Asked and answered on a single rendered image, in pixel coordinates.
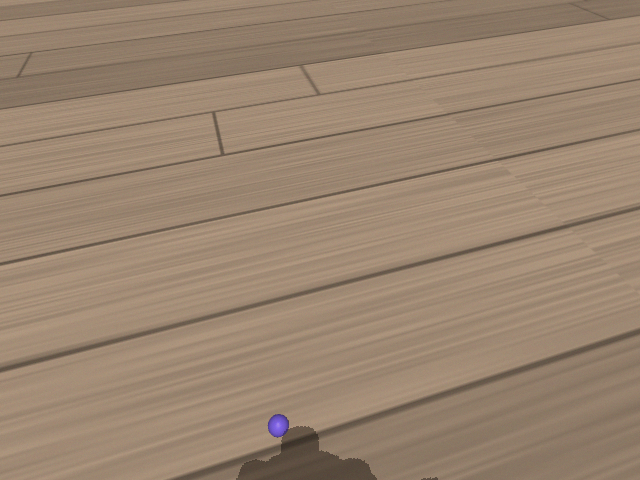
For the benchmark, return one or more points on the ball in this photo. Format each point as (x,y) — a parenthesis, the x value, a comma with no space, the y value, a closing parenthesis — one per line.
(278,425)

